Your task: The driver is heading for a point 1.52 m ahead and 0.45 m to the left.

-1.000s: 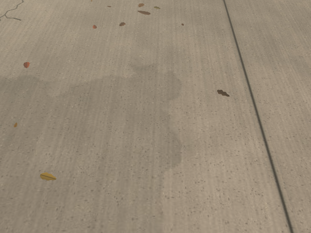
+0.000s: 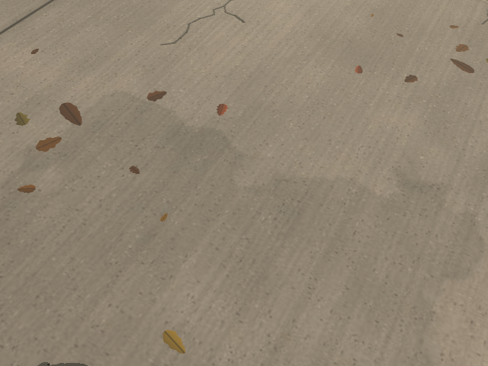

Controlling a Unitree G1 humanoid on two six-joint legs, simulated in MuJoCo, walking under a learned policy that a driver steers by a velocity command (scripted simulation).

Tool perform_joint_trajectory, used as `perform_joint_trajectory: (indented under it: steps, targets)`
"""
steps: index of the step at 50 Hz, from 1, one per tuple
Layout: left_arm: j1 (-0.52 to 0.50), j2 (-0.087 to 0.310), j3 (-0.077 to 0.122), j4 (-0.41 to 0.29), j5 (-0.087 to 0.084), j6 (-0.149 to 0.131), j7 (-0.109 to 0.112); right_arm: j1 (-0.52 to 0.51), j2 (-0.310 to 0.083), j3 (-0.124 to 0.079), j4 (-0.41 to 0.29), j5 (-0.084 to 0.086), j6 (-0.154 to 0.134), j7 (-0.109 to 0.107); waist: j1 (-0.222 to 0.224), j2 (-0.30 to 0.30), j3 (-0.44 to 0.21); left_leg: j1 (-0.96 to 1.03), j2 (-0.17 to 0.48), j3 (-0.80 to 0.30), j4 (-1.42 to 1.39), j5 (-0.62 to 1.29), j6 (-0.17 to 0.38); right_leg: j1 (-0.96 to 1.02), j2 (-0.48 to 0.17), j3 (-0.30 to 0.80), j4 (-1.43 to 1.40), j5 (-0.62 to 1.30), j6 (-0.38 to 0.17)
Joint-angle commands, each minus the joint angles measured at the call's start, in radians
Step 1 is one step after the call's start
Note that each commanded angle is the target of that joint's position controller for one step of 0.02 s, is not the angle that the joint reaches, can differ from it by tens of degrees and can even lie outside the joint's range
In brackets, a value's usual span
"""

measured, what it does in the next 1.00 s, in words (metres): walks ahead, turning left: right foot, then left foot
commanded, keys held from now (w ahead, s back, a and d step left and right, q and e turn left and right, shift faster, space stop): w+q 0.80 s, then w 0.20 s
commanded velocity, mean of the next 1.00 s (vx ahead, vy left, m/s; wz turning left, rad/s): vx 0.50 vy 0.00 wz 0.56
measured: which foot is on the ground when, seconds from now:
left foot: down 0.00-0.24, up 0.26-0.74, down 0.76-1.00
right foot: up 0.00-0.22, down 0.24-0.76, up 0.78-1.00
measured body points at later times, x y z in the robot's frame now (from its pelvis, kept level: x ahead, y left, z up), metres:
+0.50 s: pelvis +0.27 -0.05 +0.00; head +0.30 -0.04 +0.45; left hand +0.25 +0.24 -0.11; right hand +0.51 -0.26 -0.09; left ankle +0.30 +0.12 -0.67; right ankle +0.28 -0.15 -0.74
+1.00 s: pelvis +0.51 +0.12 +0.00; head +0.53 +0.15 +0.45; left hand +0.50 +0.44 -0.10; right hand +0.74 -0.06 -0.10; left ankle +0.48 +0.18 -0.74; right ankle +0.68 +0.01 -0.67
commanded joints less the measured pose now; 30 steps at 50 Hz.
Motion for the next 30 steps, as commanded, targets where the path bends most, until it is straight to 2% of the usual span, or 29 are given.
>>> perform_joint_trajectory:
  steps: [1, 4, 7, 9, 10, 11, 12, 13, 14, 15, 16, 17, 18, 19, 20, 22, 24, 26, 30]
  targets:
    - [-0.036, 0.043, 0.007, -0.06, 0.001, -0.004, 0.0, -0.029, -0.168, -0.047, -0.06, 0.008, -0.013, -0.02, 0.011, 0.084, -0.053, -0.061, 0.199, -0.177, -0.129, 0.168, 0.141, 0.08, 0.045, -0.034, -0.204, 0.195, 0.023]
    - [-0.139, 0.039, 0.002, -0.083, -0.014, -0.016, -0.015, 0.019, -0.185, -0.051, -0.035, 0.014, -0.005, -0.027, -0.031, 0.102, -0.045, -0.061, 0.2, -0.208, -0.111, 0.074, 0.113, 0.155, 0.094, -0.038, -0.371, 0.291, 0.019]
    - [-0.165, 0.075, 0.015, -0.095, -0.023, -0.028, -0.029, 0.048, -0.173, -0.049, -0.015, 0.021, 0.004, -0.03, -0.031, 0.121, -0.049, 0.031, 0.235, -0.299, -0.032, 0.032, 0.101, 0.174, 0.109, -0.001, -0.459, 0.241, -0.004]
    - [-0.131, 0.099, 0.029, -0.09, -0.027, -0.036, -0.033, 0.04, -0.172, -0.051, -0.012, 0.018, 0.011, -0.033, -0.005, 0.153, -0.055, 0.075, 0.257, -0.357, 0.027, 0.054, 0.087, 0.221, 0.112, 0.004, -0.481, 0.142, -0.033]
    - [-0.076, 0.108, 0.037, -0.077, -0.028, -0.04, -0.031, 0.027, -0.164, -0.05, -0.014, 0.017, 0.015, -0.032, 0.028, 0.166, -0.066, 0.072, 0.249, -0.366, 0.068, 0.079, 0.073, 0.294, 0.115, -0.012, -0.509, 0.118, -0.055]
    - [0.018, 0.131, 0.052, -0.056, -0.022, -0.045, -0.024, 0.022, -0.132, -0.039, -0.019, 0.013, 0.015, -0.03, 0.076, 0.156, -0.121, 0.046, 0.202, -0.336, 0.171, 0.118, 0.042, 0.447, 0.098, -0.015, -0.543, 0.121, -0.088]
    - [0.16, 0.18, 0.067, -0.047, -0.005, -0.048, -0.015, 0.032, -0.068, -0.015, -0.034, 0.0, 0.012, -0.025, 0.133, 0.058, -0.261, -0.06, 0.142, -0.258, 0.437, 0.01, 0.004, 0.701, -0.061, 0.131, -0.524, 0.063, -0.155]
    - [0.248, 0.254, 0.086, -0.012, 0.006, -0.033, -0.017, 0.164, -0.016, 0.003, -0.062, 0.028, 0.005, -0.025, 0.08, -0.265, -0.383, -0.415, -0.001, -0.116, 0.757, -0.417, -0.069, 1.016, -0.283, 0.588, -0.612, -0.175, -0.317]
    - [0.236, 0.164, 0.069, -0.02, -0.019, -0.027, -0.025, 0.162, -0.12, -0.013, -0.041, 0.039, 0.005, -0.031, 0.098, -0.204, -0.325, -0.55, 0.082, -0.126, 0.899, -0.413, -0.086, 0.991, -0.309, 0.704, -0.67, -0.397, -0.311]
    - [0.197, 0.104, 0.053, -0.03, -0.021, -0.021, -0.02, 0.056, -0.179, -0.031, -0.048, 0.032, 0.011, -0.031, 0.125, -0.113, -0.199, -0.582, 0.116, -0.11, 0.939, -0.316, -0.096, 0.88, -0.264, 0.55, -0.684, -0.371, -0.267]
    - [0.149, 0.085, 0.044, -0.034, -0.013, -0.014, -0.018, 0.0, -0.175, -0.033, -0.059, 0.019, 0.015, -0.033, 0.113, -0.05, -0.129, -0.556, 0.148, -0.076, 0.928, -0.244, -0.104, 0.769, -0.221, 0.415, -0.694, -0.236, -0.241]
    - [0.123, 0.065, 0.037, -0.026, -0.01, -0.01, -0.015, -0.039, -0.162, -0.035, -0.073, 0.009, 0.015, -0.03, 0.101, -0.04, -0.072, -0.542, 0.174, -0.073, 0.888, -0.194, -0.109, 0.684, -0.182, 0.316, -0.715, -0.117, -0.235]
    - [0.112, 0.054, 0.032, -0.019, -0.003, -0.011, -0.012, -0.038, -0.143, -0.035, -0.078, 0.014, 0.017, -0.023, 0.08, -0.069, -0.057, -0.5, 0.2, -0.067, 0.86, -0.162, -0.108, 0.626, -0.153, 0.239, -0.737, -0.045, -0.223]
    - [0.108, 0.048, 0.032, -0.012, -0.005, -0.014, -0.011, -0.031, -0.123, -0.033, -0.079, 0.021, 0.022, -0.018, 0.072, -0.088, -0.05, -0.475, 0.212, -0.052, 0.838, -0.148, -0.109, 0.596, -0.134, 0.182, -0.761, -0.008, -0.223]
    - [0.11, 0.048, 0.033, -0.002, -0.01, -0.017, -0.01, -0.032, -0.101, -0.029, -0.08, 0.023, 0.027, -0.015, 0.068, -0.09, -0.046, -0.473, 0.217, -0.037, 0.82, -0.143, -0.112, 0.581, -0.129, 0.137, -0.778, 0.029, -0.23]
    - [0.119, 0.072, 0.042, 0.019, -0.016, -0.023, -0.011, -0.066, -0.075, -0.021, -0.099, 0.018, 0.034, -0.012, 0.067, -0.069, -0.027, -0.501, 0.229, -0.026, 0.758, -0.114, -0.122, 0.569, -0.14, 0.072, -0.809, 0.102, -0.25]
    - [0.125, 0.097, 0.05, 0.036, -0.013, -0.021, -0.01, -0.1, -0.067, -0.016, -0.111, 0.014, 0.034, -0.009, 0.072, -0.051, -0.024, -0.529, 0.238, -0.023, 0.678, -0.045, -0.131, 0.592, -0.149, 0.012, -0.821, 0.175, -0.259]
    - [0.119, 0.11, 0.052, 0.047, -0.014, -0.016, -0.009, -0.135, -0.062, -0.012, -0.116, 0.015, 0.027, 0.002, 0.081, -0.042, -0.021, -0.515, 0.237, -0.004, 0.569, 0.059, -0.129, 0.608, -0.134, -0.065, -0.823, 0.229, -0.246]
    - [0.161, 0.141, 0.057, 0.08, -0.025, -0.002, -0.004, -0.264, -0.041, 0.0, -0.149, 0.016, 0.014, 0.028, 0.126, -0.026, 0.014, -0.458, 0.217, 0.067, 0.367, 0.178, -0.105, 0.64, -0.129, -0.175, -0.819, 0.263, -0.217]
Velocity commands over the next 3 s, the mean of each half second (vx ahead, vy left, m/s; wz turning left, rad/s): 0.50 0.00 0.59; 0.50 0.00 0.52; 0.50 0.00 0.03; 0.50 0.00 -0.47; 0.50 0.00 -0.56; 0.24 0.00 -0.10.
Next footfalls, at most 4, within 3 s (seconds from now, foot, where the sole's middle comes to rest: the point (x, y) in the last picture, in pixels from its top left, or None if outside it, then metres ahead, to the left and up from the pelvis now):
0.24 right None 0.32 -0.15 -0.78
0.76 left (164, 345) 0.51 0.20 -0.78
1.28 right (175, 226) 0.88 0.19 -0.78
1.76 left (75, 203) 0.98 0.51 -0.78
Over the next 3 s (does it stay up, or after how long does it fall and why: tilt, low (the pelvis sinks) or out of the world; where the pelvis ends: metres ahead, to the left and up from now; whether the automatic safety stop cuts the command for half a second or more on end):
stays up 1.47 0.44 -0.01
